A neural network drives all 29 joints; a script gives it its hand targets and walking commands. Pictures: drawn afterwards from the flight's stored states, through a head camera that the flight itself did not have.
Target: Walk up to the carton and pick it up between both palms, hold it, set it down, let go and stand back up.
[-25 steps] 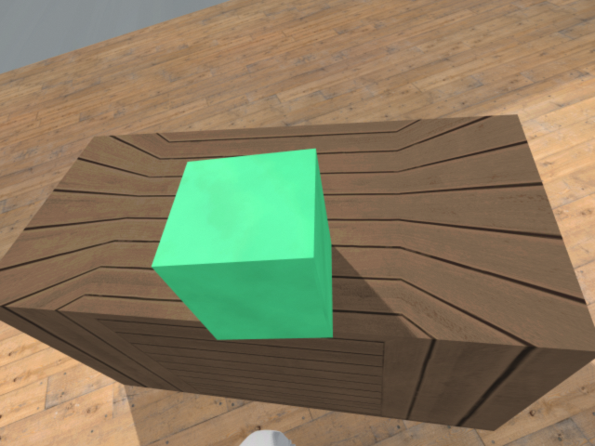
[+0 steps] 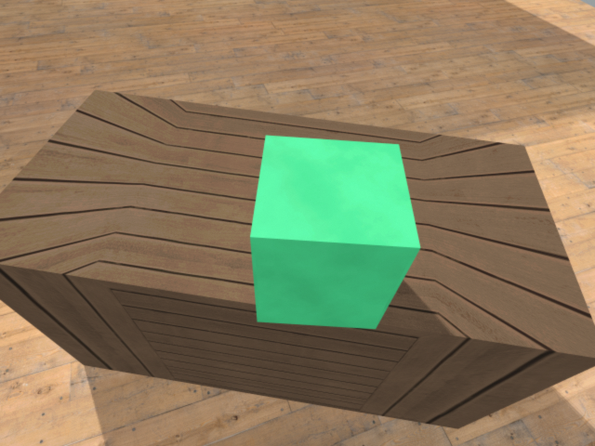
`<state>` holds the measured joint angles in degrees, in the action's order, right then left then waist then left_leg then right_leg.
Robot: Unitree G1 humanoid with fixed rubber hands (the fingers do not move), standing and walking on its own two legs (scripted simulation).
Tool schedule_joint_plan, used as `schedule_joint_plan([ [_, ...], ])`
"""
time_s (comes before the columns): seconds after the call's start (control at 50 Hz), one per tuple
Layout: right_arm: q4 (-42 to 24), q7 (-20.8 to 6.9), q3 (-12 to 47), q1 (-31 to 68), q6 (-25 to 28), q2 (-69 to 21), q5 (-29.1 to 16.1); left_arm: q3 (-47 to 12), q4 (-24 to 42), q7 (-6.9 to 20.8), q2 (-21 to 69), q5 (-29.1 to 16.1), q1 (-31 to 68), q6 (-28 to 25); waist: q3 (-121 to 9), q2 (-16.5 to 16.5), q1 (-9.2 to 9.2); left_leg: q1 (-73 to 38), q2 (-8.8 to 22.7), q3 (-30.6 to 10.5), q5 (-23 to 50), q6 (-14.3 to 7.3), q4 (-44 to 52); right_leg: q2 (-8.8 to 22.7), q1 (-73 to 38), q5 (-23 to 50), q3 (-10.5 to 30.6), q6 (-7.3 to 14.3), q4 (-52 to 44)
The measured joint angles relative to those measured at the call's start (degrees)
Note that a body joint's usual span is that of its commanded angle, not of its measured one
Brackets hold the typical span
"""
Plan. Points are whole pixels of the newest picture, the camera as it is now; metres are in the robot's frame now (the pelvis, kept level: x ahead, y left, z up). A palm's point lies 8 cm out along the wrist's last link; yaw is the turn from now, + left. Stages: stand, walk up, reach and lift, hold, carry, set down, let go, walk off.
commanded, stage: walk up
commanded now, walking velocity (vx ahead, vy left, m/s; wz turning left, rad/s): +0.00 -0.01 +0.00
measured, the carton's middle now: (323, 238) +0.43 +0.00 -0.01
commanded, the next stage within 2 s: stand in 0.70 s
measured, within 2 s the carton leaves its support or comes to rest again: neither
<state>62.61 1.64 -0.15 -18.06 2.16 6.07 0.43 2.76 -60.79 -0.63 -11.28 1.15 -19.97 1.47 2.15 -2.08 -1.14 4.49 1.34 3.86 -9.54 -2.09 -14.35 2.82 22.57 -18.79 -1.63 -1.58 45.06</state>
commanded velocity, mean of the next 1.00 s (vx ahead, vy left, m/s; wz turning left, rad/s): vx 0.00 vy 0.00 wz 0.00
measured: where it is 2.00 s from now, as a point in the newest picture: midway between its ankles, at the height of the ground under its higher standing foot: outside the picture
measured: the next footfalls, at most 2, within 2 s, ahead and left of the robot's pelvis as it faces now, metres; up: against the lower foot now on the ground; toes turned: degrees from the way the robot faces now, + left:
right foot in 0.20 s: +0.02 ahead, -0.11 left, +0.00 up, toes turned +0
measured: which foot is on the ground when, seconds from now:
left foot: down 0.00-1.00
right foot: up 0.00-0.18, down 0.20-1.00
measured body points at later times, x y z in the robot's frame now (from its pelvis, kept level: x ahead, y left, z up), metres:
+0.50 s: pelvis -0.01 -0.02 -0.01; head +0.01 -0.02 +0.44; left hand -0.02 +0.18 -0.17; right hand -0.02 -0.24 -0.17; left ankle -0.03 +0.08 -0.76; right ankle -0.01 -0.10 -0.76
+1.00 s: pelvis -0.02 -0.03 -0.01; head +0.00 -0.04 +0.44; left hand -0.06 +0.17 -0.17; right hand -0.06 -0.23 -0.18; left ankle -0.03 +0.08 -0.76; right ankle -0.01 -0.10 -0.76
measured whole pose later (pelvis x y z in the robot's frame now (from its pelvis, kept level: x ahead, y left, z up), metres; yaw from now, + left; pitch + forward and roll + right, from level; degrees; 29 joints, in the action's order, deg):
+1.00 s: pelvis -0.02 -0.03 -0.01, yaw +0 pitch -1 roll +0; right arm 67.4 2.2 0.2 -19.4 0.4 6.2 0.2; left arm 0.2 -66.1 -2.1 -5.3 0.6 -19.9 -1.3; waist 2.5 1.1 -0.3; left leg 7.4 1.1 3.5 -12.4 0.0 -20.9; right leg -2.8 8.4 -10.4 -4.1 3.8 19.6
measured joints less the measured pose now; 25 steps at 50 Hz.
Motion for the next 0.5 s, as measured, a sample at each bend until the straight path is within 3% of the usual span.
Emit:
schedule_joint_plan([
  [0.08, 0.59, 0.30, 0.85, -1.07, 0.81, -0.89, 0.20, -0.20, -1.21, -0.67, 0.55, -0.42, 0.75, 0.61, 0.53, -1.46, 0.79, 1.45, -2.03, 0.33, -2.74, -0.78, -3.13, -0.69, -3.57, 0.75, -0.39, -0.03, -5.19],
  [0.16, 0.55, 0.73, 0.97, -0.79, 0.44, -0.46, 0.54, -0.85, -1.49, -1.28, 2.09, -0.65, 2.19, 0.50, 0.29, -0.16, 1.21, 2.44, -3.35, 1.52, -4.87, -1.29, -6.29, -1.51, -8.52, 0.32, -0.89, 0.27, -12.80],
  [0.2, 0.54, 0.87, 1.03, -0.55, 0.20, -0.40, 0.34, -1.06, -1.46, -1.62, 2.52, -0.67, 3.54, -0.12, 0.46, 0.69, 1.60, 2.75, -4.11, 1.36, -5.58, -1.23, -7.64, -1.59, -11.92, 4.24, -0.67, 0.89, -19.29],
  [0.28, 0.63, 0.90, 0.31, 0.25, -0.19, 1.18, -0.36, -1.84, -1.90, -1.97, 4.10, -0.53, 4.20, -1.75, -0.24, 4.88, 2.06, 1.46, -2.32, 0.46, -5.65, -0.33, -7.21, -3.53, -15.02, 5.64, -1.58, 2.84, -23.60],
  [0.36, 0.92, 0.70, 0.08, 1.20, -0.58, 1.80, -0.30, -2.10, -2.52, -1.99, 4.02, -0.53, 4.46, -1.84, -0.17, 4.22, 2.55, 0.65, -1.89, -0.03, -4.86, 0.32, -6.43, -3.98, -15.99, 5.88, -2.09, 3.51, -24.35],
  [0.5, 2.30, 0.50, -0.03, 1.40, -1.41, 2.16, 0.00, -2.26, -3.47, -1.79, 5.20, -0.73, 3.41, -2.17, 1.39, 2.43, 1.27, 1.25, -1.18, -0.37, -3.67, 1.22, -6.15, -4.68, -15.57, 7.03, -2.50, 4.49, -24.91],
])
